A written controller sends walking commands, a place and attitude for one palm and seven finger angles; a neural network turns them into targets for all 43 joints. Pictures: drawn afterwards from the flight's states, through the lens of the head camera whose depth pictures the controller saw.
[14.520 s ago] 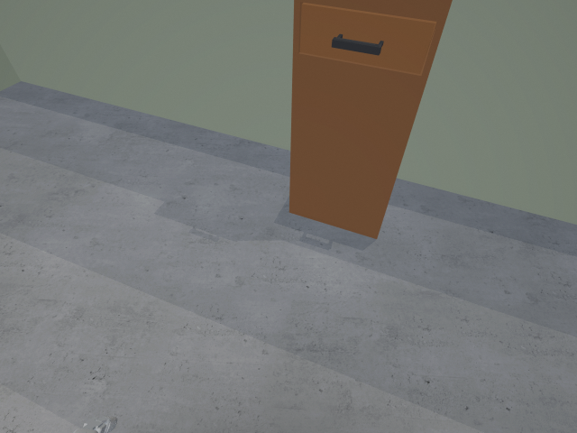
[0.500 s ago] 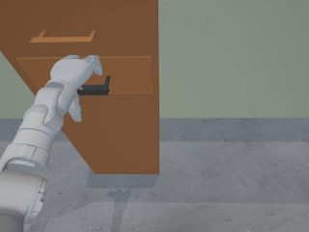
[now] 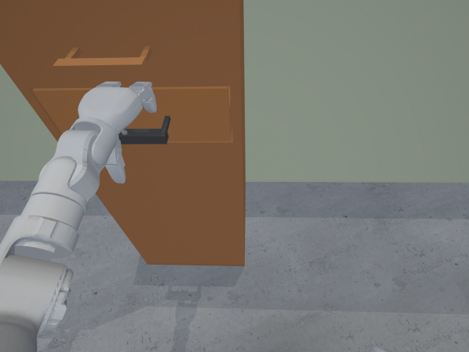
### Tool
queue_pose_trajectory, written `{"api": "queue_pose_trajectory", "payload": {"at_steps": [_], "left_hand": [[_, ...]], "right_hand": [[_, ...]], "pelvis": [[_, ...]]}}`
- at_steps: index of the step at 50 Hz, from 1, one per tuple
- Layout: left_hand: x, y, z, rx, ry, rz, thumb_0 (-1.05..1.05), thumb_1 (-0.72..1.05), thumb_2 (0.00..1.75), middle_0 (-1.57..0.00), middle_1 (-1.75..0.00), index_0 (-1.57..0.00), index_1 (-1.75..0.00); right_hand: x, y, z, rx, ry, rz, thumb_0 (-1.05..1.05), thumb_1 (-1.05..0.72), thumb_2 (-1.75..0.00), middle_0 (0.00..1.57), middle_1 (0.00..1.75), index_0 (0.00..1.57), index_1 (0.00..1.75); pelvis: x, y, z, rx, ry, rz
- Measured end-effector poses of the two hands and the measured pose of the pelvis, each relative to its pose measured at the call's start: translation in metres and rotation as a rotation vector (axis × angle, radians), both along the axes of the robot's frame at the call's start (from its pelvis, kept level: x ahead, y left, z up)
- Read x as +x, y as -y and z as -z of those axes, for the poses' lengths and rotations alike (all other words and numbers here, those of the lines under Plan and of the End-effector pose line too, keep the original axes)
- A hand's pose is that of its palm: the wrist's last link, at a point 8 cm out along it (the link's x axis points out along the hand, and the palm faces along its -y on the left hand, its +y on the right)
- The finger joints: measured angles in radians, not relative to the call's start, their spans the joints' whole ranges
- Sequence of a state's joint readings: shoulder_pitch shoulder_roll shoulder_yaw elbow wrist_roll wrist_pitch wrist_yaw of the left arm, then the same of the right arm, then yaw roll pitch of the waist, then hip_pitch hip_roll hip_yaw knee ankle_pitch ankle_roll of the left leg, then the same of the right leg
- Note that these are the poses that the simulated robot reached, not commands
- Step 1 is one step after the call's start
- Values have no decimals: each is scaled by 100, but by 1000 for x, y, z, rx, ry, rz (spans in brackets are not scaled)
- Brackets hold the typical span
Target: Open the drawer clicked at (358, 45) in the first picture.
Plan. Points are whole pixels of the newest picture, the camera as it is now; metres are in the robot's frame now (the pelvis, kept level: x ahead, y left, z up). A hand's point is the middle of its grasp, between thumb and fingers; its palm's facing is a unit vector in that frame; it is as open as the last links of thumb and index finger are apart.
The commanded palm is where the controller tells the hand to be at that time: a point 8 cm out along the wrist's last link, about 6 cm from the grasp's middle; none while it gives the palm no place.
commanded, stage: move the hooked fingers above the handle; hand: left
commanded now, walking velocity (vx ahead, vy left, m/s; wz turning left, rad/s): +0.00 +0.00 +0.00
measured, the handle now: (134, 128) +0.51 +0.24 +0.08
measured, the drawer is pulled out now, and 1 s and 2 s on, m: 0.00 0.00 0.00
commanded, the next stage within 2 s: lower the fingers behind the handle in 0.54 s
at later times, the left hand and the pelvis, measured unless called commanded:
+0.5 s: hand (122, 137) +0.44 +0.22 +0.13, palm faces -0.05 -0.02 -1.00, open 13.9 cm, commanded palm +0.43 +0.24 +0.20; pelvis +0.00 -0.01 +0.00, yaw -1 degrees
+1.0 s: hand (121, 140) +0.45 +0.24 +0.12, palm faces -0.03 -0.04 -1.00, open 13.9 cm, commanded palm +0.43 +0.24 +0.18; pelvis +0.00 +0.01 +0.00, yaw -1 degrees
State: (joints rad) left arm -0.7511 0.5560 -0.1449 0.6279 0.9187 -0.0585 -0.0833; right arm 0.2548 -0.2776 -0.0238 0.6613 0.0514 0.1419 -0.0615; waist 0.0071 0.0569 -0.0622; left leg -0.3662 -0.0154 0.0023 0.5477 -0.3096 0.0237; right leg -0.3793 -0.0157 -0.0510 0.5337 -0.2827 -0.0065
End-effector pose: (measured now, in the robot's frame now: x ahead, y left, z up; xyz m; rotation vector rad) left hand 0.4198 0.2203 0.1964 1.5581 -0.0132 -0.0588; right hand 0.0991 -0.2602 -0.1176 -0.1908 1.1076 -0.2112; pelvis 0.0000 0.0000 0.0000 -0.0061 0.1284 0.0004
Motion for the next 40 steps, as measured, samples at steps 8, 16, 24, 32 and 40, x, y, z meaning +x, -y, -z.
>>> {"api": "queue_pose_trajectory", "payload": {"at_steps": [8,16,24,32,40], "left_hand": [[16,6,-3,-20,59,-23,0,-49,31,-32,-120,-32,-120],[7,-27,-2,27,12,-151,0,-49,31,-32,-120,-31,-120],[-2,-10,11,0,-32,-27,0,-49,31,-32,-120,-31,-120],[15,-7,-5,-13,75,-16,0,-49,31,-32,-120,-32,-120],[15,-33,11,12,-25,-135,0,-49,31,-32,-120,-31,-120]], "right_hand": [[-5,4,0,7,31,33,1,-90,-90,20,30,20,30],[-20,4,7,34,-19,50,1,-90,-90,20,30,20,30],[-12,11,1,-14,-22,31,1,-90,-90,20,30,20,30],[-2,7,-2,-16,28,36,1,-90,-90,20,30,20,30],[-12,-4,4,20,-9,41,1,-90,-90,20,30,20,30]], "pelvis": [[-4,3,1,8,-16,31],[0,6,-1,8,-20,35],[0,5,0,2,-6,10],[-1,1,1,3,-23,24],[1,-2,1,3,-36,32]]}}
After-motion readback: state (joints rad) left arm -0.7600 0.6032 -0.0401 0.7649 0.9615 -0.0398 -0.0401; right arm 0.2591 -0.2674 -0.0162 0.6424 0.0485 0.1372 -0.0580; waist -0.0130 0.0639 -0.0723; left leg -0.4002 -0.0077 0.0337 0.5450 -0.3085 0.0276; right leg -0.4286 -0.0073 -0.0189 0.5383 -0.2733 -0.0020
